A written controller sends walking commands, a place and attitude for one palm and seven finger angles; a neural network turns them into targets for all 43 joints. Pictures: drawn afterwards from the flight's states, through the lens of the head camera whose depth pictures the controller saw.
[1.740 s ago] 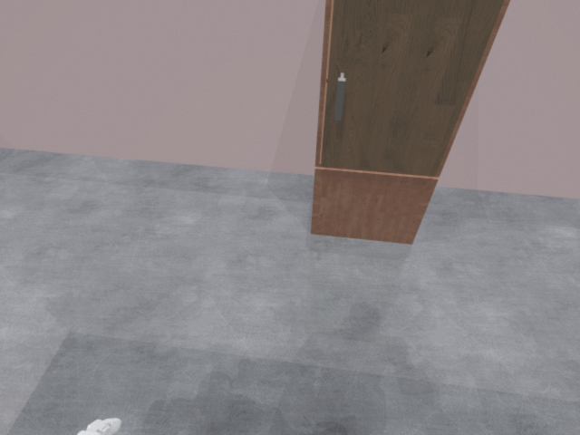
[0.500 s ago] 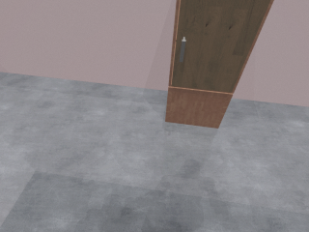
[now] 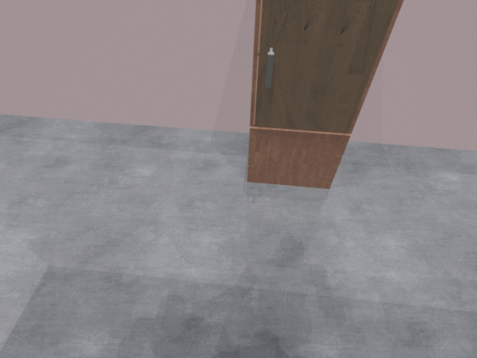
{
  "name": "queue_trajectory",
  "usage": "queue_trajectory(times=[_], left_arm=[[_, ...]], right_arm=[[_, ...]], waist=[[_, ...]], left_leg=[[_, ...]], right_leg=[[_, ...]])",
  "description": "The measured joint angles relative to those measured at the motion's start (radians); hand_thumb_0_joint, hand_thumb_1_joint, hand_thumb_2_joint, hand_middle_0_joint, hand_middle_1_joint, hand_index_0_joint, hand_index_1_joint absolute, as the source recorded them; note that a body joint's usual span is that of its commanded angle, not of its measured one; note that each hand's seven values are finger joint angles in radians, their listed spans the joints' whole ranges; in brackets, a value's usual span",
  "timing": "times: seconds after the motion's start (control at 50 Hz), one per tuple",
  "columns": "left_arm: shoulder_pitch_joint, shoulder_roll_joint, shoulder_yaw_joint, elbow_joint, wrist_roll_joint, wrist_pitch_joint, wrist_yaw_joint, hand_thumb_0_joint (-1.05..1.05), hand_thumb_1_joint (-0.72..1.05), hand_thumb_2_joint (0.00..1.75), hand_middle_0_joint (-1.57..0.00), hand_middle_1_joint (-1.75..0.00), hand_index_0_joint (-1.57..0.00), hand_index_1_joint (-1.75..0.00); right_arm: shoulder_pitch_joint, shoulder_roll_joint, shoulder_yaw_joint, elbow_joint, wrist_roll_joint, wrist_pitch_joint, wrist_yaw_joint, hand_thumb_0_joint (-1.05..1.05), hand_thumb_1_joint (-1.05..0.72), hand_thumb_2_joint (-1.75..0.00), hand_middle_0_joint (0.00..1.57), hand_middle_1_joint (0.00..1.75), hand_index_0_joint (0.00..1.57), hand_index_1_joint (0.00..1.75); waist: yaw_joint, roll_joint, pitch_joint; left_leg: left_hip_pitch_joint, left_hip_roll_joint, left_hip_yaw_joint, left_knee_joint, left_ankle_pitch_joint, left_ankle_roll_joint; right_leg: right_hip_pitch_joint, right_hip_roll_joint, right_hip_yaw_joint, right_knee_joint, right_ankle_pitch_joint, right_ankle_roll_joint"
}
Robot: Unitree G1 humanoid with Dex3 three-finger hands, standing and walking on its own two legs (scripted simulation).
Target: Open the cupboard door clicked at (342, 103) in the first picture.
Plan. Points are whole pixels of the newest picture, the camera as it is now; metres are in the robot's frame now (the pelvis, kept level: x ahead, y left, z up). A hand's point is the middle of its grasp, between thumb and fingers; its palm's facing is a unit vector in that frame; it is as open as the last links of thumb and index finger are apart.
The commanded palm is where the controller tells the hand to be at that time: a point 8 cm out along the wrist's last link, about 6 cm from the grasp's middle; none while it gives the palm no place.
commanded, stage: walk to a spot facing it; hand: left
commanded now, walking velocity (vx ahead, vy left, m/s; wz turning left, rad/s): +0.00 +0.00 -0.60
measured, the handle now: (269, 67) +1.07 -0.03 -0.06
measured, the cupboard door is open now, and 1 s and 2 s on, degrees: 0 0 0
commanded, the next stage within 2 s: none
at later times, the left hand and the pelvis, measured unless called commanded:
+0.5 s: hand out of the picture +0.05 +0.17 -0.15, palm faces -0.15 -0.96 -0.25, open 7.4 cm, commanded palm none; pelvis -0.01 -0.02 +0.00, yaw -13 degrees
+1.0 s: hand (181, 289) +0.29 +0.15 -0.18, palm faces -0.48 -0.86 -0.16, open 7.4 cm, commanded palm none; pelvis +0.11 +0.01 +0.00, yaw -32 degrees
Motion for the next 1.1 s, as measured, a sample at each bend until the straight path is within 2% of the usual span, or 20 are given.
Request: queue_trajectory(times=[0.08,0.16,0.18,0.2,0.22,0.26,0.3,0.36,0.46,0.54,0.66,0.7,0.72,0.76,0.82,0.92,1.0,1.06,1.1], left_arm=[[0.021,-0.025,0.008,-0.035,0.002,0.017,-0.011,0.0,0.91,0.9,-0.2,-0.3,-0.2,-0.3],[0.043,-0.053,0.019,-0.068,0.003,0.025,-0.021,0.0,0.91,0.9,-0.2,-0.3,-0.2,-0.3],[0.051,-0.064,0.022,-0.074,0.004,0.022,-0.024,0.0,0.91,0.9,-0.2,-0.3,-0.2,-0.3],[0.056,-0.076,0.023,-0.079,0.008,0.016,-0.025,0.0,0.91,0.9,-0.2,-0.3,-0.2,-0.3],[0.061,-0.086,0.022,-0.086,0.01,0.01,-0.023,0.0,0.91,0.9,-0.2,-0.3,-0.2,-0.3],[0.071,-0.103,0.022,-0.097,0.008,0.002,-0.015,0.0,0.91,0.9,-0.2,-0.3,-0.2,-0.3],[0.082,-0.116,0.024,-0.104,0.005,0.001,-0.009,0.0,0.91,0.9,-0.2,-0.3,-0.2,-0.3],[0.101,-0.126,0.026,-0.103,0.002,-0.001,-0.011,0.0,0.91,0.9,-0.2,-0.3,-0.2,-0.3],[0.134,-0.129,0.035,-0.098,0.003,-0.022,-0.017,0.0,0.91,0.9,-0.2,-0.3,-0.2,-0.3],[0.155,-0.122,0.042,-0.098,0.009,-0.036,-0.018,0.0,0.91,0.9,-0.2,-0.3,-0.2,-0.3],[0.173,-0.094,0.055,-0.097,0.013,-0.028,-0.018,0.0,0.91,0.9,-0.2,-0.3,-0.2,-0.3],[0.181,-0.082,0.062,-0.099,0.009,-0.02,-0.019,0.0,0.91,0.9,-0.2,-0.3,-0.2,-0.3],[0.179,-0.073,0.068,-0.091,0.006,-0.013,-0.021,0.0,0.91,0.9,-0.2,-0.3,-0.2,-0.3],[0.173,-0.062,0.079,-0.076,0.01,-0.001,-0.028,0.01,0.91,0.9,-0.2,-0.3,-0.2,-0.3],[0.155,-0.041,0.092,-0.078,0.022,0.0,-0.048,0.01,0.91,0.9,-0.2,-0.3,-0.2,-0.3],[0.099,-0.022,0.102,-0.104,0.027,-0.002,-0.051,0.01,0.91,0.9,-0.2,-0.3,-0.19,-0.3],[0.049,-0.04,0.094,-0.111,0.023,0.011,-0.049,0.01,0.91,0.9,-0.19,-0.3,-0.19,-0.3],[0.0,-0.064,0.08,-0.112,0.02,0.016,-0.052,0.0,0.91,0.9,-0.19,-0.3,-0.19,-0.3],[-0.034,-0.08,0.068,-0.116,0.018,0.014,-0.053,0.01,0.91,0.9,-0.19,-0.3,-0.19,-0.3]], right_arm=[[0.015,0.038,-0.008,-0.039,-0.001,0.011,-0.001,0.01,-0.9,-0.9,0.2,0.3,0.2,0.3],[0.031,0.062,-0.018,-0.06,-0.003,0.018,0.002,0.01,-0.9,-0.9,0.2,0.3,0.21,0.3],[0.035,0.061,-0.021,-0.064,-0.003,0.021,0.003,0.01,-0.9,-0.9,0.2,0.3,0.21,0.3],[0.039,0.058,-0.027,-0.066,-0.002,0.027,0.002,0.01,-0.9,-0.9,0.2,0.3,0.21,0.3],[0.042,0.057,-0.033,-0.068,-0.001,0.035,0.001,0.01,-0.9,-0.9,0.2,0.3,0.21,0.3],[0.043,0.057,-0.039,-0.067,0.001,0.051,-0.001,0.01,-0.9,-0.9,0.2,0.3,0.21,0.3],[0.037,0.057,-0.044,-0.068,0.0,0.055,0.003,0.01,-0.9,-0.9,0.2,0.3,0.2,0.3],[0.038,0.055,-0.047,-0.08,-0.007,0.048,0.011,0.01,-0.9,-0.9,0.2,0.3,0.2,0.3],[0.055,0.042,-0.056,-0.089,-0.017,0.036,0.018,0.01,-0.9,-0.9,0.2,0.3,0.2,0.3],[0.058,0.035,-0.06,-0.094,-0.016,0.025,0.018,0.01,-0.91,-0.9,0.2,0.3,0.2,0.3],[0.051,0.054,-0.052,-0.123,-0.003,-0.006,0.015,0.01,-0.91,-0.9,0.2,0.3,0.2,0.3],[0.058,0.063,-0.043,-0.138,0.002,-0.029,0.01,0.01,-0.91,-0.9,0.2,0.3,0.2,0.3],[0.06,0.074,-0.039,-0.138,0.0,-0.037,0.007,0.01,-0.91,-0.9,0.2,0.3,0.2,0.3],[0.084,0.091,-0.029,-0.144,-0.003,-0.044,0.007,0.01,-0.9,-0.9,0.2,0.3,0.2,0.3],[0.146,0.109,-0.019,-0.132,-0.006,-0.055,0.003,0.01,-0.9,-0.9,0.2,0.3,0.2,0.3],[0.245,0.136,-0.005,-0.082,-0.003,-0.072,-0.012,0.01,-0.9,-0.9,0.2,0.3,0.2,0.3],[0.312,0.154,0.002,-0.039,-0.004,-0.071,-0.023,0.01,-0.9,-0.9,0.2,0.3,0.2,0.3],[0.346,0.166,0.004,-0.013,-0.01,-0.063,-0.027,0.01,-0.9,-0.9,0.2,0.3,0.2,0.3],[0.362,0.172,0.003,0.001,-0.011,-0.056,-0.026,0.01,-0.9,-0.9,0.2,0.3,0.2,0.3]], waist=[[-0.001,-0.014,0.019],[0.009,-0.015,0.047],[0.01,-0.001,0.051],[0.005,0.022,0.055],[0.0,0.032,0.055],[0.004,0.033,0.056],[0.013,0.029,0.056],[0.01,0.023,0.04],[0.013,0.02,-0.011],[0.027,0.014,-0.042],[0.048,-0.013,-0.065],[0.043,-0.017,-0.073],[0.034,-0.031,-0.073],[0.019,-0.04,-0.079],[0.004,-0.038,-0.089],[-0.001,-0.051,-0.064],[-0.014,-0.045,-0.028],[-0.033,-0.035,0.015],[-0.048,-0.029,0.046]], left_leg=[[-0.034,0.01,0.038,0.062,-0.031,-0.003],[-0.054,0.033,0.085,0.14,-0.074,-0.015],[-0.064,0.048,0.089,0.174,-0.092,-0.022],[-0.089,0.069,0.082,0.228,-0.107,-0.021],[-0.13,0.068,0.058,0.313,-0.162,-0.024],[-0.208,0.039,0.002,0.489,-0.222,-0.024],[-0.261,0.025,-0.022,0.601,-0.192,-0.026],[-0.294,0.029,-0.034,0.646,-0.119,-0.039],[-0.281,0.036,-0.044,0.603,-0.083,-0.053],[-0.243,0.031,-0.043,0.489,-0.115,-0.052],[-0.14,-0.01,-0.042,0.202,-0.14,-0.026],[-0.066,-0.013,-0.036,0.052,-0.099,-0.004],[-0.055,-0.018,-0.021,0.051,-0.08,0.016],[-0.017,-0.012,0.01,0.046,-0.083,0.044],[0.064,0.011,0.042,-0.023,-0.083,0.054],[0.174,0.025,0.112,-0.095,-0.101,0.048],[0.229,0.032,0.169,-0.102,-0.147,0.045],[0.261,0.036,0.21,-0.096,-0.186,0.04],[0.271,0.04,0.237,-0.07,-0.22,0.034]], right_leg=[[-0.068,0.013,0.035,0.099,-0.033,-0.004],[-0.119,-0.001,-0.018,0.229,-0.128,0.004],[-0.116,0.004,-0.031,0.223,-0.104,-0.007],[-0.117,0.02,-0.043,0.228,-0.095,-0.028],[-0.122,0.027,-0.049,0.233,-0.097,-0.046],[-0.12,0.032,-0.043,0.208,-0.088,-0.067],[-0.109,0.039,-0.022,0.15,-0.047,-0.07],[-0.091,0.051,0.007,0.059,0.01,-0.072],[-0.076,0.072,0.055,-0.038,0.065,-0.071],[-0.068,0.086,0.097,-0.075,0.08,-0.067],[-0.066,0.105,0.169,-0.063,0.064,-0.036],[-0.088,0.121,0.181,0.008,0.012,-0.022],[-0.114,0.115,0.17,0.088,-0.075,-0.023],[-0.185,0.09,0.088,0.282,-0.157,-0.008],[-0.291,0.039,-0.003,0.518,-0.097,0.015],[-0.429,-0.031,-0.023,0.71,0.041,0.03],[-0.477,-0.052,-0.058,0.691,0.086,0.032],[-0.453,-0.049,-0.124,0.541,0.081,0.022],[-0.412,-0.028,-0.172,0.412,0.057,0.008]])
